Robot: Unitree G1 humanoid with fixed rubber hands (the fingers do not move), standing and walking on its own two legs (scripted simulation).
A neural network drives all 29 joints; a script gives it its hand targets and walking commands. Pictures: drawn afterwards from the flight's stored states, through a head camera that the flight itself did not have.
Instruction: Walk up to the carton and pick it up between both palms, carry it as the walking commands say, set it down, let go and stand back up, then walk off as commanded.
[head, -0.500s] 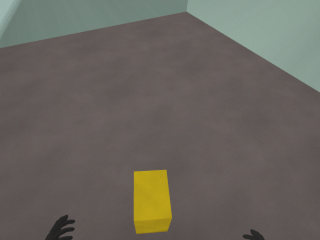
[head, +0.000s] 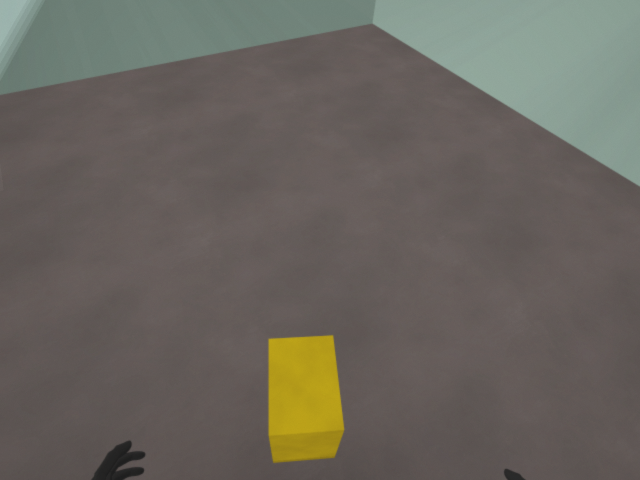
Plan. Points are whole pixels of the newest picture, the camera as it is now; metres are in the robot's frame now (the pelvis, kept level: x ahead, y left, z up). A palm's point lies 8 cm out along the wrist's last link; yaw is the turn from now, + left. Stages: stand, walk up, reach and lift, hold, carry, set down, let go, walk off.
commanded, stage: walk off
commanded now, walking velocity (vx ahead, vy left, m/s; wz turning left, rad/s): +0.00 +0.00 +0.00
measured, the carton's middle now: (302, 400) +0.42 +0.03 -0.63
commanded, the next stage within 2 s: none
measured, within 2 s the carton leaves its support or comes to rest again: neither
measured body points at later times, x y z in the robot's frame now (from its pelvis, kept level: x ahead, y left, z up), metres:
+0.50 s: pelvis -0.08 -0.03 -0.01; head -0.05 -0.03 +0.44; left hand +0.03 +0.25 -0.14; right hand +0.00 -0.30 -0.14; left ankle +0.03 +0.10 -0.74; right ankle -0.15 -0.16 -0.70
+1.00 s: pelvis -0.20 -0.04 +0.01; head -0.14 -0.07 +0.45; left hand -0.08 +0.23 -0.12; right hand -0.11 -0.32 -0.13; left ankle -0.21 +0.10 -0.68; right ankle -0.14 -0.17 -0.74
